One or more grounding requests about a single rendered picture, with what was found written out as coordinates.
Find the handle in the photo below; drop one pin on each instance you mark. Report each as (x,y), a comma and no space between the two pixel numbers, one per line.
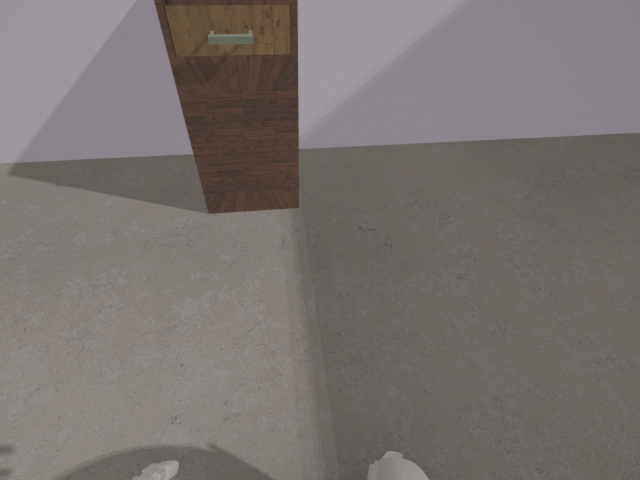
(217,39)

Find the robot left hand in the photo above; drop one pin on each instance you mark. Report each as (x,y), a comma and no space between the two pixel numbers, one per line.
(162,471)

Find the robot right shin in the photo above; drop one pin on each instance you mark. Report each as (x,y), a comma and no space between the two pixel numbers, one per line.
(392,454)

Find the drawer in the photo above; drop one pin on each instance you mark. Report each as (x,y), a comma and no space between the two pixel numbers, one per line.
(191,24)

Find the cabinet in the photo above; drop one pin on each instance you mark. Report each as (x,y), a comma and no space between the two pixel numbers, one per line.
(241,114)

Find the robot right thigh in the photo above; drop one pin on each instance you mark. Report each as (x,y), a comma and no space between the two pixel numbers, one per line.
(395,468)

